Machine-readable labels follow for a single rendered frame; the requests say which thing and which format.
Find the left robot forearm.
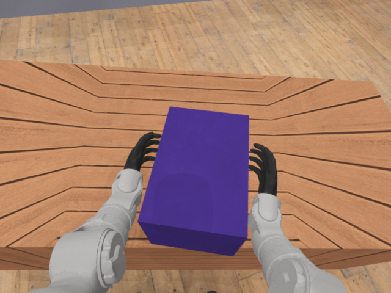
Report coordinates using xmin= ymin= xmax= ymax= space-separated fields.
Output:
xmin=49 ymin=169 xmax=143 ymax=280

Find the pedestal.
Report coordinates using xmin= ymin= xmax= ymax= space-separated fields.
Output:
xmin=0 ymin=60 xmax=391 ymax=270

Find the left robot hand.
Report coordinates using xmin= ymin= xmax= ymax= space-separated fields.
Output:
xmin=124 ymin=132 xmax=161 ymax=171

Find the robot left upper arm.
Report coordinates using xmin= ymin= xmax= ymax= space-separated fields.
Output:
xmin=28 ymin=228 xmax=126 ymax=293

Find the right robot forearm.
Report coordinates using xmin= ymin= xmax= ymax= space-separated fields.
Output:
xmin=248 ymin=193 xmax=317 ymax=287

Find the right robot hand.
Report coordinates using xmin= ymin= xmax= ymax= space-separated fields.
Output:
xmin=249 ymin=143 xmax=277 ymax=196

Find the robot right upper arm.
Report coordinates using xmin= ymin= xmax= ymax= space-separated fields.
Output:
xmin=268 ymin=258 xmax=346 ymax=293

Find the carton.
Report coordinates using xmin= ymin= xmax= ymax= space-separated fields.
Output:
xmin=137 ymin=107 xmax=249 ymax=256

